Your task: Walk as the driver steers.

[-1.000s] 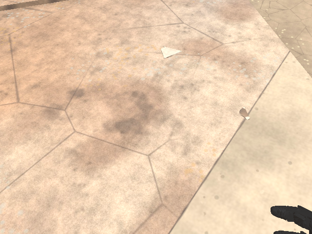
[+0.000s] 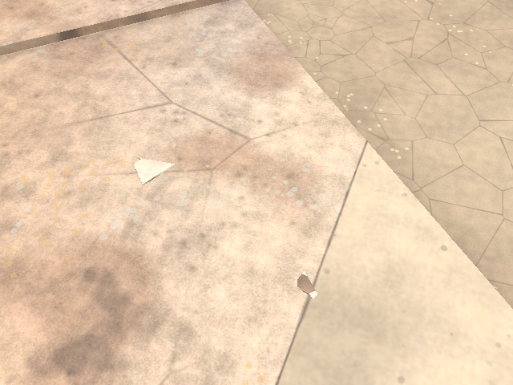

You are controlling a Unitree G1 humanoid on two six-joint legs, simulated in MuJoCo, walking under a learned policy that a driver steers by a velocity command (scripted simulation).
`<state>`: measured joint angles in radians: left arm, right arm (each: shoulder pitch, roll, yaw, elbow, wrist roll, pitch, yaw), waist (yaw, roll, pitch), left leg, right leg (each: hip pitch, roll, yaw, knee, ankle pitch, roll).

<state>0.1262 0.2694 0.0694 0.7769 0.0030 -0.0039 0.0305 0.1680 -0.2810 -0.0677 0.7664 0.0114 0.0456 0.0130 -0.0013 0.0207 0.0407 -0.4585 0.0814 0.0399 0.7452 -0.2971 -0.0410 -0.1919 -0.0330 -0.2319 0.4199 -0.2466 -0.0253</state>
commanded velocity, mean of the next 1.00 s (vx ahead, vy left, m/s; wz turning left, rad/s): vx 0.02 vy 0.00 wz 0.57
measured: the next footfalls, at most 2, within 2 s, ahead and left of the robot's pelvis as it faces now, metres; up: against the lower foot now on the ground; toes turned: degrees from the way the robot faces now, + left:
left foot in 0.06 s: +0.08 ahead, +0.12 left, +0.00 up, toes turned +6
right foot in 0.52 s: +0.13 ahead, -0.11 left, +0.00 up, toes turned +23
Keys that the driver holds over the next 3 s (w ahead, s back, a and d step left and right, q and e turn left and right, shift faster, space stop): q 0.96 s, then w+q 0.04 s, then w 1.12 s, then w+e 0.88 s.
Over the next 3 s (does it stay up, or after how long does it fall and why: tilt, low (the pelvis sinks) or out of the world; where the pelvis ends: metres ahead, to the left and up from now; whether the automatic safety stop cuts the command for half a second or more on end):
stays up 0.82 0.59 -0.02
